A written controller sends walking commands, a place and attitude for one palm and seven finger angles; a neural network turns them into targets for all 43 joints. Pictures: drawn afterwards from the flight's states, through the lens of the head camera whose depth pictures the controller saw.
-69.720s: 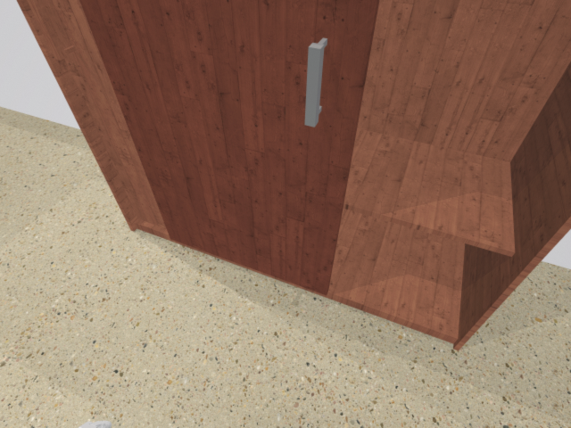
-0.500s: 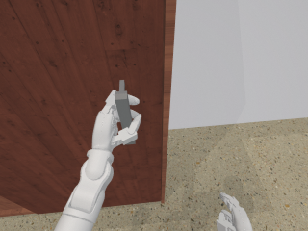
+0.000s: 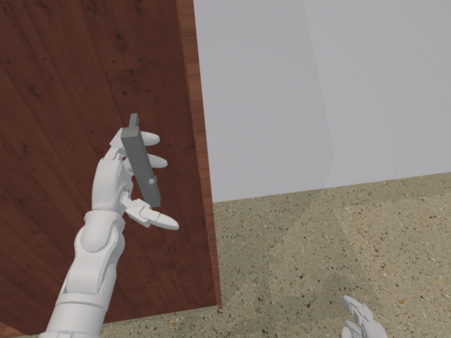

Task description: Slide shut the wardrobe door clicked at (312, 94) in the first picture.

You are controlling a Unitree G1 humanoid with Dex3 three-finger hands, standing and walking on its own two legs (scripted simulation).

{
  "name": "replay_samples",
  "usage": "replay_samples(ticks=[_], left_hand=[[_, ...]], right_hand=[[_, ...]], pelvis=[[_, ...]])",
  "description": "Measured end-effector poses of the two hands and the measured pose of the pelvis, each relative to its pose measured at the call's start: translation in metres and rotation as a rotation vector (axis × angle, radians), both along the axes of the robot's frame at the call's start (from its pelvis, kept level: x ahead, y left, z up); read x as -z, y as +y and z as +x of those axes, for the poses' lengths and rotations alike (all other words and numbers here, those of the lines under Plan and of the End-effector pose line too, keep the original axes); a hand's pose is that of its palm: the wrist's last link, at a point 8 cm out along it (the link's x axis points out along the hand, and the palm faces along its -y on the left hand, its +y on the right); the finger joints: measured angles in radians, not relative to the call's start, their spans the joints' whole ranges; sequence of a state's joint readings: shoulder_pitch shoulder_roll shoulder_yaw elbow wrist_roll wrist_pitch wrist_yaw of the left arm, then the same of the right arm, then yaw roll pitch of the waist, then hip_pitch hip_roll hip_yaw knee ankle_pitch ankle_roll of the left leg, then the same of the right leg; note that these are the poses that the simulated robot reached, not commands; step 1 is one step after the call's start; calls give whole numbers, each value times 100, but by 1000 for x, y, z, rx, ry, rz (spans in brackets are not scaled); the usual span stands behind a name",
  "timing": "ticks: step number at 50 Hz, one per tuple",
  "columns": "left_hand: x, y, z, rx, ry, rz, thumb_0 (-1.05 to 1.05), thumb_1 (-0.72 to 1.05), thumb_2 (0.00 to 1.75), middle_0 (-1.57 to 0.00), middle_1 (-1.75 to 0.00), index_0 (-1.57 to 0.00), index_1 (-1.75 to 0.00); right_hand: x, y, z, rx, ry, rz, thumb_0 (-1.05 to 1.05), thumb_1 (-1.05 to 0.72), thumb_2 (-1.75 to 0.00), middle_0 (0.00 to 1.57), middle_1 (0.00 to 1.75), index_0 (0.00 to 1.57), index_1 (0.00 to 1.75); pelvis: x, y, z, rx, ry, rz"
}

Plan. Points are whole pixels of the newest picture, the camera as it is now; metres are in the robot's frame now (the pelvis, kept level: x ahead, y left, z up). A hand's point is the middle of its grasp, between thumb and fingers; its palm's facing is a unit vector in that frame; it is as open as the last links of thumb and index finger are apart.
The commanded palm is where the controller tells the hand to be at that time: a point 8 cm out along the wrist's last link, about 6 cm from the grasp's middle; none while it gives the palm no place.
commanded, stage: loosen the grip on the handle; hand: left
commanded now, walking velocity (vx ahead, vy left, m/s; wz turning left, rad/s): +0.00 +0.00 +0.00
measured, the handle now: (144, 162) +0.36 +0.17 +0.15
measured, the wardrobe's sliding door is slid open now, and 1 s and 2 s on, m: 0.00 0.00 0.00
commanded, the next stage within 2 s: slip the hand off the handle in 0.06 s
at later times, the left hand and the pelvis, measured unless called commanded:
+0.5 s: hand (142, 183) +0.31 +0.16 +0.15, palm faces -0.03 -1.00 -0.07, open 14.7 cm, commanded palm +0.28 +0.24 +0.16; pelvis +0.04 +0.02 +0.00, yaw +0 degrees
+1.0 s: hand (112, 208) +0.26 +0.19 +0.15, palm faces +0.03 -1.00 -0.10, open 14.7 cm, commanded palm +0.23 +0.24 +0.16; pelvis +0.03 +0.03 +0.00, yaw +0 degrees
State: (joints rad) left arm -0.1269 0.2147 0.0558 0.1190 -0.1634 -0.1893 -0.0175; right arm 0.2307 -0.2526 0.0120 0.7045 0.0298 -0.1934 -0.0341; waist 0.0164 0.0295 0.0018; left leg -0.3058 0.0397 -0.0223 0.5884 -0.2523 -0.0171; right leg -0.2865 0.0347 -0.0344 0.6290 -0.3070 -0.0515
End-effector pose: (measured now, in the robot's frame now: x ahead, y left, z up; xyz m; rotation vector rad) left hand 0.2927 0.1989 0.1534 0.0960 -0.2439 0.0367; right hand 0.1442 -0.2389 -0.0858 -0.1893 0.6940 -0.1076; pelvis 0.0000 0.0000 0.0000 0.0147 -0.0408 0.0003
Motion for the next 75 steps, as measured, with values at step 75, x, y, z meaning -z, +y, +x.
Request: replay_samples(ticks=[75], left_hand=[[7,41,-122,-21,40,19,-2,-55,20,-26,-115,-25,-115]], right_hand=[[-19,52,72,-125,-204,19,2,-90,-89,20,30,20,30]], pelvis=[[10,22,25,-16,14,-15]])
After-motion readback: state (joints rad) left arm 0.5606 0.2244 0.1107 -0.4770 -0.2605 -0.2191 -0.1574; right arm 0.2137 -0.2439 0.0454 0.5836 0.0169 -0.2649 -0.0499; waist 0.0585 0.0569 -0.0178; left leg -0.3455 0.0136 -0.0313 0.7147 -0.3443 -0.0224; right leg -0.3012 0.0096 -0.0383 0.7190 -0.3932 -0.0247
